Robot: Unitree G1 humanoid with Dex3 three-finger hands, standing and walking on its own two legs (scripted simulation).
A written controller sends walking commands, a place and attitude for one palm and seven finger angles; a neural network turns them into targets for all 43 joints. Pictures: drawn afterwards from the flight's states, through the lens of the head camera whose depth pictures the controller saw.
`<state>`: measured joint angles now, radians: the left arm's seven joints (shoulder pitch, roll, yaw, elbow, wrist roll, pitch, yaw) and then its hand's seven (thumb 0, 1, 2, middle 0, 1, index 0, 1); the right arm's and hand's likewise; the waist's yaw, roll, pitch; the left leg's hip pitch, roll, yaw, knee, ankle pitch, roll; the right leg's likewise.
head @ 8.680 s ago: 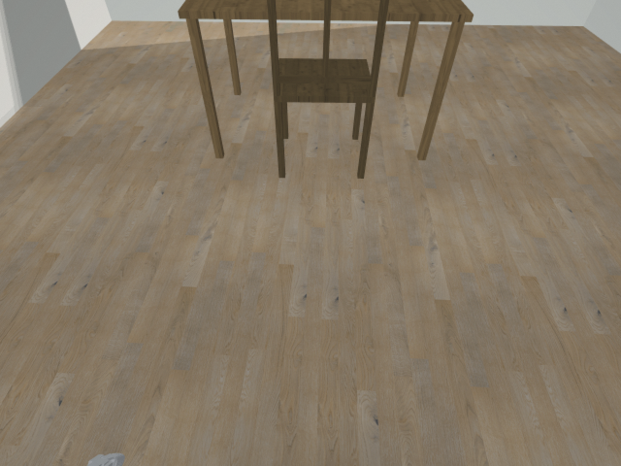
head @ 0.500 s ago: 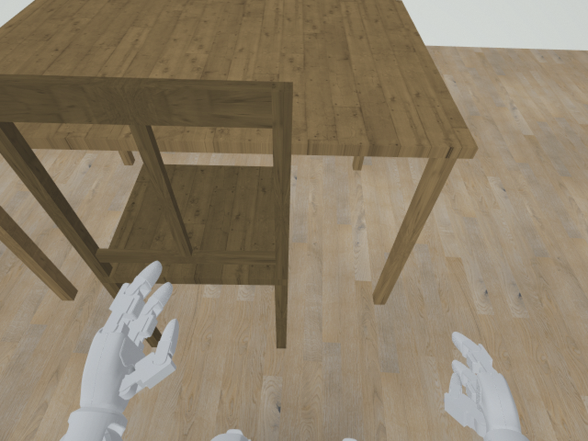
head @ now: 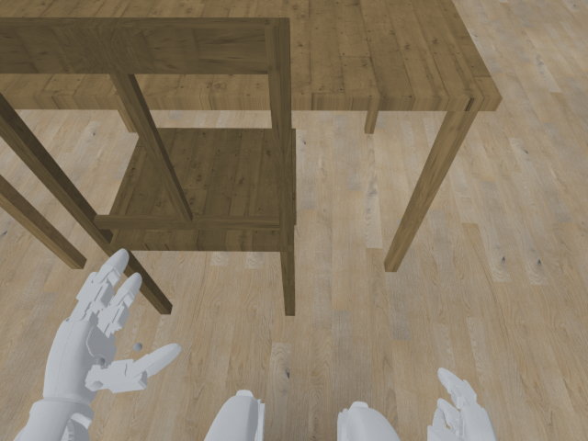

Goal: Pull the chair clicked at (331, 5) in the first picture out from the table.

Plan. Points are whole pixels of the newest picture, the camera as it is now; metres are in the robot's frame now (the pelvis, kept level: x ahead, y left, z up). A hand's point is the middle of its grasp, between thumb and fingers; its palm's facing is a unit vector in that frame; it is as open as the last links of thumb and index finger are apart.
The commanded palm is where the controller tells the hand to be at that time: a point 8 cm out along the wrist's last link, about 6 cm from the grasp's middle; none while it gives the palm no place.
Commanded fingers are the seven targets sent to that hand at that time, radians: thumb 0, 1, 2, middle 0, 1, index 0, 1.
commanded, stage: raise the hand toward the chair's back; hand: left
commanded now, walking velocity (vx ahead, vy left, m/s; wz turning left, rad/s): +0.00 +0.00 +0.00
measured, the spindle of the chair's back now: (160, 161) +0.53 +0.26 +0.03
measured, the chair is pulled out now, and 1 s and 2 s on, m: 0.00 0.00 0.00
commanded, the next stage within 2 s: aim the fingers beside a spindle in 1.28 s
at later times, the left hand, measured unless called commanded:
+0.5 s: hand (116, 333) +0.24 +0.22 +0.06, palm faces +0.03 -1.00 -0.05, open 16.5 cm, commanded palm +0.22 +0.28 +0.06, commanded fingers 0.00 -0.50 0.30 -0.06 -0.08 -0.06 -0.08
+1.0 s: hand (120, 305) +0.27 +0.23 +0.06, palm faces +0.03 -1.00 -0.05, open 17.0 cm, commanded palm +0.24 +0.28 +0.07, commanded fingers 0.00 -0.50 0.30 -0.06 -0.08 -0.06 -0.08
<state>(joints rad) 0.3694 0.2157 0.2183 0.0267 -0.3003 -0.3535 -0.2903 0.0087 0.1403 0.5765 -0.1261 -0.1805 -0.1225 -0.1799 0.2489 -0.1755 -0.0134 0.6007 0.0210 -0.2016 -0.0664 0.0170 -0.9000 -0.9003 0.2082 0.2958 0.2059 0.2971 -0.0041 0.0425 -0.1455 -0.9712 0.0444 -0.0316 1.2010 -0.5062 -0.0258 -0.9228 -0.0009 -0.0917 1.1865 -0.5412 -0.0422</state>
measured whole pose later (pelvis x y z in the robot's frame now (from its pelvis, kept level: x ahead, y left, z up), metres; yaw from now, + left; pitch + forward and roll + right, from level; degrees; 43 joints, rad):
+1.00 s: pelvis +0.02 +0.02 +0.02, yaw +0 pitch +16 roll -2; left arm 0.29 0.25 0.23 0.08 -0.29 -0.37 -0.27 -0.01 -0.50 0.30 -0.06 -0.08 -0.06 -0.08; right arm 0.25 -0.25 -0.01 0.55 0.02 -0.18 -0.06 0.01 -0.90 -0.90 0.21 0.30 0.20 0.30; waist -0.02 0.03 -0.15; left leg -0.90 0.03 -0.02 1.13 -0.51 0.00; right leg -0.84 -0.01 -0.08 1.09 -0.53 -0.01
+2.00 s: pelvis +0.01 +0.02 +0.00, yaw +0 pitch +18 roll -2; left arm 0.06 0.26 0.25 0.27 -0.27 -0.42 -0.28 -0.01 -0.50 0.30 -0.06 -0.08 -0.06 -0.08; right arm 0.24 -0.25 0.00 0.58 0.01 -0.17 -0.05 0.01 -0.90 -0.90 0.21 0.30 0.20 0.30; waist -0.03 0.03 -0.16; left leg -1.00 0.03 -0.02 1.19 -0.52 0.00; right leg -0.94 -0.01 -0.07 1.16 -0.54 -0.01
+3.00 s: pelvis +0.01 +0.02 -0.02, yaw -2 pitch +23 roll -2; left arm -0.26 0.31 0.34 0.60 -0.22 -0.47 -0.25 -0.01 -0.50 0.30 -0.06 -0.08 -0.06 -0.08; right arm 0.25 -0.25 0.00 0.60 0.00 -0.06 -0.02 0.01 -0.90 -0.90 0.21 0.30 0.20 0.30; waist -0.06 0.02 -0.16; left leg -1.14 0.04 0.00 1.27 -0.54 0.01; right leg -1.09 0.00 -0.05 1.25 -0.55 -0.01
